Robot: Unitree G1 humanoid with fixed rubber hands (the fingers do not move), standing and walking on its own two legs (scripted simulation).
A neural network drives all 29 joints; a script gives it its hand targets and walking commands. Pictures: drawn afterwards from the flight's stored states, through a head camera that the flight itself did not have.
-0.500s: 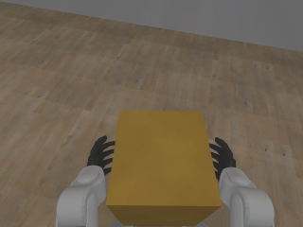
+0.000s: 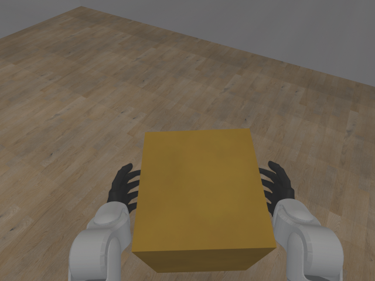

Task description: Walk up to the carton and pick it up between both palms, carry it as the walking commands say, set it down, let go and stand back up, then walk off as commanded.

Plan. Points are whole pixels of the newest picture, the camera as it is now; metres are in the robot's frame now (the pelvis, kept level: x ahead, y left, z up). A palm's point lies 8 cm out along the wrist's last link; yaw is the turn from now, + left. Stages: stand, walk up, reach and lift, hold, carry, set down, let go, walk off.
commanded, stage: carry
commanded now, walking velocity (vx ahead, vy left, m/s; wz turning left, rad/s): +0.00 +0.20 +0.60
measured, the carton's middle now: (199, 206) +0.27 +0.00 +0.02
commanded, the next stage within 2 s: none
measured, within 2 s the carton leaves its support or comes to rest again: neither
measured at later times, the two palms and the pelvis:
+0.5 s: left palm out of the picture +0.16 +0.34 +0.10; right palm (160, 202) +0.24 +0.07 +0.09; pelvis -0.02 +0.15 +0.01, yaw +17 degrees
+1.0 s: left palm out of the picture +0.02 +0.56 +0.08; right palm (8, 243) +0.17 +0.32 +0.07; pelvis -0.11 +0.32 +0.00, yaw +32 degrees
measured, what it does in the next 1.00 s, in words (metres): steps to the left, turning left: left foot, then right foot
